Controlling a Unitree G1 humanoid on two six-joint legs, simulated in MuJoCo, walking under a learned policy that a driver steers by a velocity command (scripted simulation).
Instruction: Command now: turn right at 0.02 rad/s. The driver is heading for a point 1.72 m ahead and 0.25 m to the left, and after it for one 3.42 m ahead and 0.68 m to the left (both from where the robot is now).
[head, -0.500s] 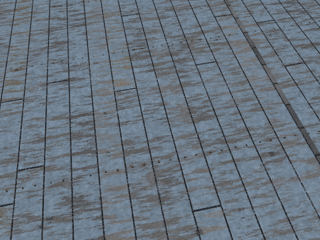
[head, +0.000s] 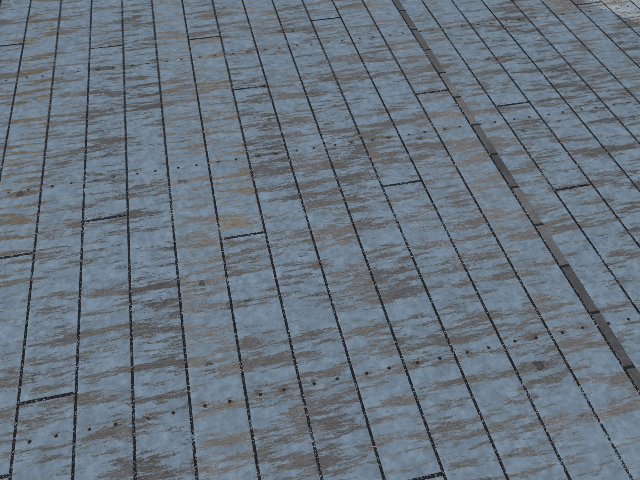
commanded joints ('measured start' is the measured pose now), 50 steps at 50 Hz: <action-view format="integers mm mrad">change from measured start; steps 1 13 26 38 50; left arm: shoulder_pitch -19 -31 -31 -5 26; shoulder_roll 91 100 91 81 70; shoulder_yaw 18 15 7 -2 -10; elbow -27 64 138 178 197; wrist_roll -3 -7 -7 -8 -9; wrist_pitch -9 0 3 4 4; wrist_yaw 6 18 21 24 27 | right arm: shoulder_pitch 17 22 65 119 164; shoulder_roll -123 -109 -95 -76 -60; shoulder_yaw -22 -15 -6 3 8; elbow -23 17 47 61 65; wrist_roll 1 0 -2 -1 0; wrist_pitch -4 6 6 4 2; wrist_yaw -3 -3 -8 -9 -9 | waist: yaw -5 -1 4 8 10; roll -2 6 2 1 3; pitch -57 -31 -7 8 15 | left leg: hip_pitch -49 -32 -42 -53 -57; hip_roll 45 25 15 9 6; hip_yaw -43 -26 -19 -17 -17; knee -100 -120 -141 -151 -156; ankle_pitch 173 175 120 96 102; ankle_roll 35 32 32 35 38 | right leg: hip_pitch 113 127 117 104 98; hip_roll -59 -61 -56 -53 -52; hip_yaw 57 54 46 42 38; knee -44 -53 -73 -82 -82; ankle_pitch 221 212 149 118 120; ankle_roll -38 -30 -22 -17 -13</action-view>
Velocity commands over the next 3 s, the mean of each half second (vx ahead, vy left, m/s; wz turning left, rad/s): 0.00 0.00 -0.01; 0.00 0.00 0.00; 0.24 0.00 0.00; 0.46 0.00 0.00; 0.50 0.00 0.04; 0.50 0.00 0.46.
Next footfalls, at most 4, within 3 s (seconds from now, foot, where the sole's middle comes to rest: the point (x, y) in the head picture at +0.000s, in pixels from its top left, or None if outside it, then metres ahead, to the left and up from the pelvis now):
1.82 left None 0.49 0.11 -0.77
2.38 right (383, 353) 0.80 -0.13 -0.77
2.92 left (273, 263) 1.08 0.14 -0.77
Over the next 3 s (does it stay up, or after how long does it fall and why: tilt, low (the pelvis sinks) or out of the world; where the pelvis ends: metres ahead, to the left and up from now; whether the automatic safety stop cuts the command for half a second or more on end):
stays up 0.97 0.05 -0.02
